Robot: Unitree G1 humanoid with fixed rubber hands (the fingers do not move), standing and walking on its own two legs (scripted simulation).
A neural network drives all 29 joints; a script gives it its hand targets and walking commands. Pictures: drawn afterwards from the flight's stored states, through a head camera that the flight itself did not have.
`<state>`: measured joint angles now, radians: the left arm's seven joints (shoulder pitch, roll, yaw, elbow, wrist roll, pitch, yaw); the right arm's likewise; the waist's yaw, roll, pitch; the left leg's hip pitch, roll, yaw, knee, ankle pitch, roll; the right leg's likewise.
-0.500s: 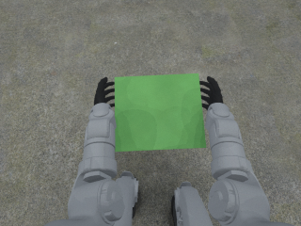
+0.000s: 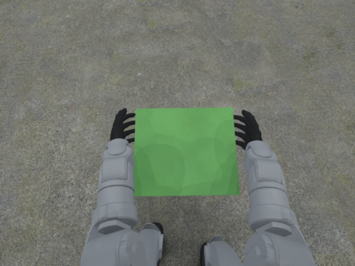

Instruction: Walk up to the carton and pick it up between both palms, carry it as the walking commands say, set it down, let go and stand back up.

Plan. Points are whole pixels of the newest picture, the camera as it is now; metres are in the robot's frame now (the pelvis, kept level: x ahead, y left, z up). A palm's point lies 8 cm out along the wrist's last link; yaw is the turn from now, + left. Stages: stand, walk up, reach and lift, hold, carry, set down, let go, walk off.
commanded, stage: reach and lift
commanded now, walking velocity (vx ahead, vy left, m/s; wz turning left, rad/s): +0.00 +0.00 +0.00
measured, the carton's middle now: (183, 155) +0.38 +0.03 -0.11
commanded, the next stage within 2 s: none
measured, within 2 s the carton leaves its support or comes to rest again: neither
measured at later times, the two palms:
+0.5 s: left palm (109, 138) +0.36 +0.18 +0.04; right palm (264, 140) +0.37 -0.13 +0.04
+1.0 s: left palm (101, 132) +0.34 +0.17 +0.11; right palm (285, 137) +0.35 -0.14 +0.10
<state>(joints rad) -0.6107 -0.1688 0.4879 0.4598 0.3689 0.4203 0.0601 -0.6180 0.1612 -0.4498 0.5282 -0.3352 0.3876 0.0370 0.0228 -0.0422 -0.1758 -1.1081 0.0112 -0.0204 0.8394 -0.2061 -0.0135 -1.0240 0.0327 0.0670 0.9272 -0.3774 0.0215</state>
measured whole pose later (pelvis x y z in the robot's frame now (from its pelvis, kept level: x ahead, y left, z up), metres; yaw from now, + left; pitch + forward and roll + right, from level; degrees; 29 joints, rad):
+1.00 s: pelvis +0.04 +0.00 +0.07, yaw +0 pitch -2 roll +0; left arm -0.35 -0.18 0.34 0.32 0.34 0.61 -0.01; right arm -0.35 0.18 -0.33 0.38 -0.34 0.58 0.03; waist 0.05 -0.03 0.00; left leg -0.21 0.01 -0.02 0.32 -0.09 -0.02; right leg -0.12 0.01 0.07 0.39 -0.24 0.00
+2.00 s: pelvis +0.04 +0.00 +0.07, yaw +1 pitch -6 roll +1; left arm -0.26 -0.15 0.22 0.20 0.31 0.73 0.00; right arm -0.28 0.16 -0.25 0.25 -0.30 0.72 0.02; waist 0.00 -0.03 0.02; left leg -0.08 0.00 -0.03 0.28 -0.09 -0.02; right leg 0.02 0.00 0.06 0.33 -0.23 0.01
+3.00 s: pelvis +0.04 +0.00 +0.07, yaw +1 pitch -7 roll +1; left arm -0.23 -0.14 0.18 0.16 0.29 0.76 0.00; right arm -0.24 0.15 -0.22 0.20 -0.28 0.74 0.01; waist 0.00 -0.03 0.03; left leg -0.08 -0.01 -0.02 0.30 -0.09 -0.01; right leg 0.01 -0.01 0.07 0.35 -0.24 0.01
